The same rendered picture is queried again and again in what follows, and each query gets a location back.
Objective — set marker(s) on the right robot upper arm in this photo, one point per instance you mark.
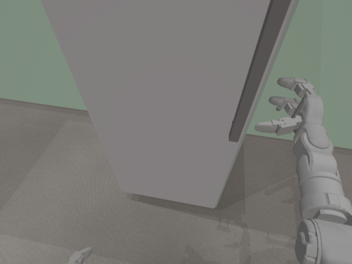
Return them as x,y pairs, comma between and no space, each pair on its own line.
323,242

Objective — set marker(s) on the handle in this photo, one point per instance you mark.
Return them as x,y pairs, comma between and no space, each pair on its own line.
272,24

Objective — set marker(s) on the left robot hand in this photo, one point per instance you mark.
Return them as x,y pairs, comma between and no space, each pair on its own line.
80,256

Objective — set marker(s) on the right robot hand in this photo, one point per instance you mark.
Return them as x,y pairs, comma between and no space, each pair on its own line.
310,110

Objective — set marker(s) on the fridge door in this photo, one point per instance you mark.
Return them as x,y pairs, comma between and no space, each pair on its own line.
161,81

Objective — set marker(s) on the robot right forearm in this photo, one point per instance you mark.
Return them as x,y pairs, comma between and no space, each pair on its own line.
322,195

